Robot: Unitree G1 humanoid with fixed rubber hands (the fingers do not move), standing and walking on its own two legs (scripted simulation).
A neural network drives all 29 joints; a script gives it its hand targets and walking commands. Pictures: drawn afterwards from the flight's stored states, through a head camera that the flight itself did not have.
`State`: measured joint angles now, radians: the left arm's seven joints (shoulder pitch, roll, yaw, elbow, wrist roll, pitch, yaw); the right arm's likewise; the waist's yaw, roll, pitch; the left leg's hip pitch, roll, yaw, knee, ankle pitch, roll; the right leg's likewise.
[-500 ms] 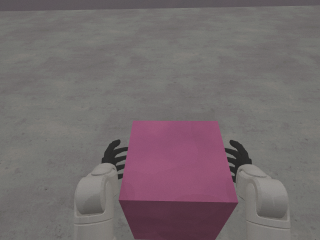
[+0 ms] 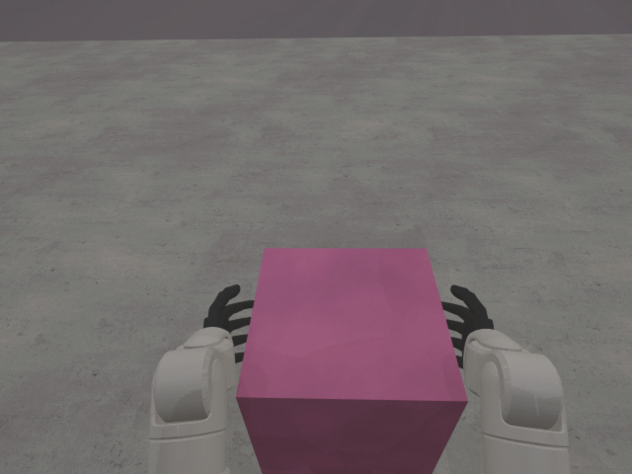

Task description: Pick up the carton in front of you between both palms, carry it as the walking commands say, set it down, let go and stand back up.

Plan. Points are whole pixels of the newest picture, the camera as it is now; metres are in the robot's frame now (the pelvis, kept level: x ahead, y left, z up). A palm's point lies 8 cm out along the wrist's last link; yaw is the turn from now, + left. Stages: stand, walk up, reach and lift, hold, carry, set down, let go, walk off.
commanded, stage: carry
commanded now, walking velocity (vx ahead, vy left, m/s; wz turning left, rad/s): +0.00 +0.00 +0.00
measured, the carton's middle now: (344, 369) +0.27 +0.00 +0.01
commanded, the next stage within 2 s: hold in 1.36 s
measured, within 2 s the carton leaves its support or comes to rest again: neither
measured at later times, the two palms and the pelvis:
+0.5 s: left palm (232, 366) +0.26 +0.14 +0.04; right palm (475, 369) +0.26 -0.16 +0.04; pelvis -0.02 -0.01 +0.00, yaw +0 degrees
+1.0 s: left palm (241, 361) +0.27 +0.13 +0.04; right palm (478, 364) +0.27 -0.17 +0.04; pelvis -0.02 -0.02 +0.00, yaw +0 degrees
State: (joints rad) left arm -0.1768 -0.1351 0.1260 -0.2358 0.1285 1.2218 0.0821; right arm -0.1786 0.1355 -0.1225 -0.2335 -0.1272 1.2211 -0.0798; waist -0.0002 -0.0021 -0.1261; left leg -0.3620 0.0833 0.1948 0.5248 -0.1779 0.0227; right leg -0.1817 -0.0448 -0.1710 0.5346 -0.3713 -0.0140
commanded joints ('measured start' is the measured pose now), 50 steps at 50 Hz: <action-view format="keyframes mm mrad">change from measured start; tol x2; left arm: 1 -522 -902 -730 -29 -392 -36 -266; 10 -513 -889 -707 26 -333 -174 -267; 15 -484 -850 -657 82 -277 -256 -265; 23 -514 -823 -525 258 -163 -423 -269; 27 -567 -846 -454 367 -114 -518 -277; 31 -606 -890 -443 416 -102 -581 -285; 34 -602 -912 -471 404 -113 -590 -289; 38 -562 -916 -533 337 -152 -552 -287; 43 -522 -879 -521 324 -146 -516 -285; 50 -554 -884 -526 312 -155 -521 -286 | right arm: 1 -513 918 726 -26 388 -36 259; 11 -500 891 689 40 321 -187 262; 19 -470 837 587 171 216 -335 262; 27 -560 856 447 369 113 -518 273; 31 -602 903 437 420 101 -582 282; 34 -595 924 462 410 109 -590 285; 38 -549 930 523 341 145 -552 281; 42 -508 895 513 327 140 -517 276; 50 -544 899 524 309 149 -519 275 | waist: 1 0 2 -173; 25 -1 6 -197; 39 3 6 -270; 50 3 -4 -228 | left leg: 1 169 94 -120 -58 145 5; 27 163 95 -118 -64 125 -4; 41 187 98 -106 -28 243 1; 50 172 93 -104 -34 182 -5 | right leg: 1 -73 -117 106 -124 159 -15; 27 -86 -111 115 -118 155 -32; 31 -72 -111 113 -105 178 -33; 41 -37 -112 104 -63 309 -29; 50 -59 -117 110 -86 271 -34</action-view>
